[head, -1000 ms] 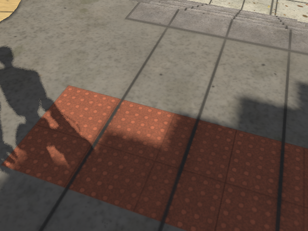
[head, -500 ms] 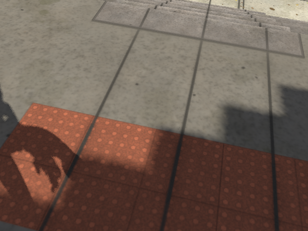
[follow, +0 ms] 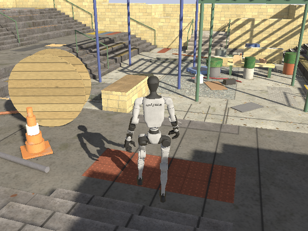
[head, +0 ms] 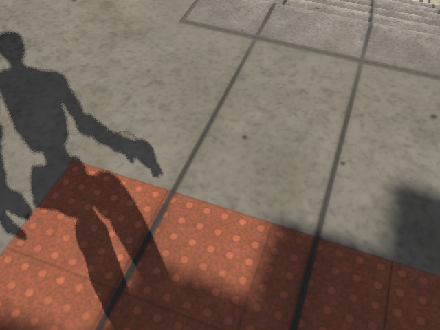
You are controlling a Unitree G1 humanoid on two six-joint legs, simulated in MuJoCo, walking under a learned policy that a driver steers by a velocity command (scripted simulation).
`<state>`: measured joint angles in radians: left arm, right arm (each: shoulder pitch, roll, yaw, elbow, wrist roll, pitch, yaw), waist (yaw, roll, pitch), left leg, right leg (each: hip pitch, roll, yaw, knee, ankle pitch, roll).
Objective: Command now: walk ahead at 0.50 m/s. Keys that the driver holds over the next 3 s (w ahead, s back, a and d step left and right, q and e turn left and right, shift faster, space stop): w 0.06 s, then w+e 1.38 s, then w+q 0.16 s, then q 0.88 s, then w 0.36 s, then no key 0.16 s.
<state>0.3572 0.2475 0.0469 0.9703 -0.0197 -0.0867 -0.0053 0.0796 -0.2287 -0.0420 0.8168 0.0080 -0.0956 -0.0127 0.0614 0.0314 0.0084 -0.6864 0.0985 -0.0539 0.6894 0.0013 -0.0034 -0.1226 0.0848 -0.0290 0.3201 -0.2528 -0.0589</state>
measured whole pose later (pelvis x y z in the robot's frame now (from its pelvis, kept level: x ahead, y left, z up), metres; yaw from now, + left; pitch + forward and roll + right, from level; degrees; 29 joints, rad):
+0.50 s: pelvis +0.25 +0.07 +0.01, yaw -10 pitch +1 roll +1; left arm 0.17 0.27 0.09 0.87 -0.03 -0.03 -0.01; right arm 0.35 -0.23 -0.07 0.92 -0.02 -0.11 -0.01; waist -0.05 -0.04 0.00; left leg -0.02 -0.04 0.20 0.23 -0.23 0.07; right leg -0.71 -0.08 0.12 0.88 0.03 -0.03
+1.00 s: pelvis +0.50 -0.05 +0.00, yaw -28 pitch +2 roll +0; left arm 0.30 0.25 0.08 0.79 -0.02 -0.05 -0.01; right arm 0.10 -0.29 -0.07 0.72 -0.01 -0.11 -0.01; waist 0.04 0.03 0.03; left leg -0.66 0.13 -0.08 0.96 -0.21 -0.06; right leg -0.18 0.12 0.07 0.34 -0.18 -0.10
